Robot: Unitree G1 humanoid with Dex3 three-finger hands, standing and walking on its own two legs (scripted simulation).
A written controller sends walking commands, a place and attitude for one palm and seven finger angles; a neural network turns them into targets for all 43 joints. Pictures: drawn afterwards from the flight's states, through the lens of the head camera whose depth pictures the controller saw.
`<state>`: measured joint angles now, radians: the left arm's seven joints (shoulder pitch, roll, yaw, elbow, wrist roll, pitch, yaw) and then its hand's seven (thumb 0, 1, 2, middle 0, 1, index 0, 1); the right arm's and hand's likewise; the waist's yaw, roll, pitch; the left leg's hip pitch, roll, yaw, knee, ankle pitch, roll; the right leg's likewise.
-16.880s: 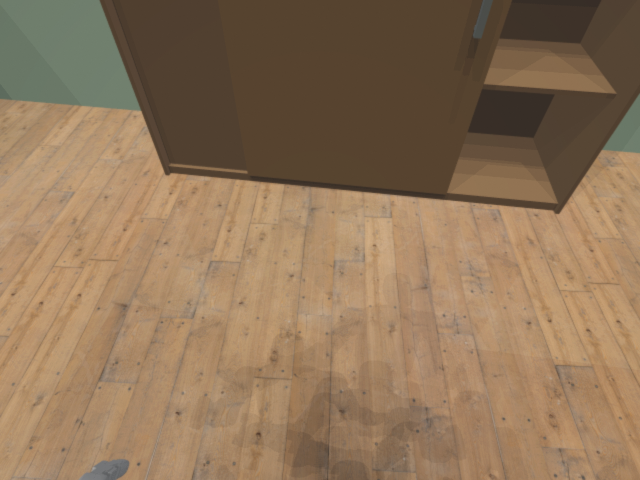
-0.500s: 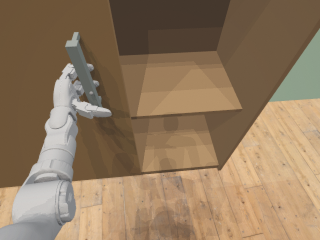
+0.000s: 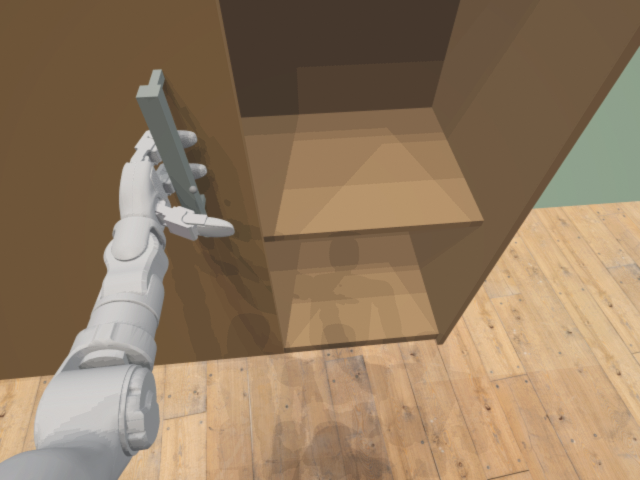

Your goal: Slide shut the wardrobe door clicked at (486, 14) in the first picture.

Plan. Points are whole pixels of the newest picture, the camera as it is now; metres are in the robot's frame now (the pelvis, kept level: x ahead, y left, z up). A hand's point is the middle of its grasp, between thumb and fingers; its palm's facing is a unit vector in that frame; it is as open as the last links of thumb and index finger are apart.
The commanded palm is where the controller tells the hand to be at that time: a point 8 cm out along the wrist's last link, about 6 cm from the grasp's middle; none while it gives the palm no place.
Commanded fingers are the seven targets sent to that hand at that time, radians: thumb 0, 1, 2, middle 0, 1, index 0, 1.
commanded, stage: slide the fingers in behind the handle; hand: left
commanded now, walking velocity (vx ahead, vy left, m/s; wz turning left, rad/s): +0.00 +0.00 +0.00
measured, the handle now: (181, 159) +0.51 +0.18 +0.12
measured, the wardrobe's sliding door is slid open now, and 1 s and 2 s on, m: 0.50 0.50 0.50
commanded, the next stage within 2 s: grip the handle and tug to test in 0.20 s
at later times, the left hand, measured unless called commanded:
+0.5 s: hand (191, 189) +0.45 +0.16 +0.11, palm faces +0.09 -1.00 +0.00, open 13.1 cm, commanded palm +0.42 +0.21 +0.11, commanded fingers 0.00 0.01 0.52 -0.35 -1.27 -0.35 -1.27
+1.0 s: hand (193, 188) +0.46 +0.16 +0.11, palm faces +0.07 -1.00 +0.01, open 5.7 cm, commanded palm +0.43 +0.21 +0.11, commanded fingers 0.00 0.90 0.90 -0.45 -1.40 -0.45 -1.40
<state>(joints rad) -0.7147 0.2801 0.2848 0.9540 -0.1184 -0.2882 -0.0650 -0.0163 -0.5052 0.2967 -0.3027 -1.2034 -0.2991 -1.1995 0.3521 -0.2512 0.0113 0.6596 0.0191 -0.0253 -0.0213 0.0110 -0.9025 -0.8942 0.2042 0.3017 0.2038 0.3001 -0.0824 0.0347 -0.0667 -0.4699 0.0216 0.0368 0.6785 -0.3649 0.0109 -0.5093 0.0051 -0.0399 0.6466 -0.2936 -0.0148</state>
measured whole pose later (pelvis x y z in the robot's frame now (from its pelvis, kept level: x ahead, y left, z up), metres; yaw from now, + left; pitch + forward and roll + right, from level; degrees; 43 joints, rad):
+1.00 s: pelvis +0.00 +0.01 +0.00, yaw +0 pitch +10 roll -1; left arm -0.71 0.27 0.28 0.94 -0.13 -0.30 -0.08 0.00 0.67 0.81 -0.43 -1.38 -0.41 -1.37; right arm 0.37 -0.25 0.01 0.66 0.02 -0.02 -0.02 0.01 -0.90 -0.89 0.20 0.30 0.20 0.30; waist -0.08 0.03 -0.07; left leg -0.48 0.02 0.04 0.68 -0.37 0.02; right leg -0.52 0.00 -0.03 0.65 -0.30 -0.01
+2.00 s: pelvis +0.03 +0.01 +0.00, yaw +1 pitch +10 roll -1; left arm -0.59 0.19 0.20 0.71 -0.13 -0.18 0.01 0.01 0.71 0.81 -0.37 -1.40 -0.38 -1.40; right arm 0.33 -0.24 -0.01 0.66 0.02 -0.02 -0.01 0.01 -0.90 -0.89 0.20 0.30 0.20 0.30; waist -0.04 0.05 -0.08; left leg -0.42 0.01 0.02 0.64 -0.38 0.02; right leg -0.45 0.00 -0.05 0.60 -0.31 0.00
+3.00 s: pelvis +0.01 -0.01 +0.00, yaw +1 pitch +4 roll +0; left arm -0.77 0.21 0.05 0.86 -0.08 -0.17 0.07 -0.02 0.65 0.80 -0.41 -1.38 -0.36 -1.40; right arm 0.25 -0.22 -0.01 0.67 0.02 -0.01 -0.08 0.01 -0.90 -0.89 0.20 0.30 0.20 0.30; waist -0.02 0.04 0.05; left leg -0.34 0.01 0.02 0.66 -0.39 0.01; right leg -0.40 -0.01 -0.05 0.68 -0.35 -0.02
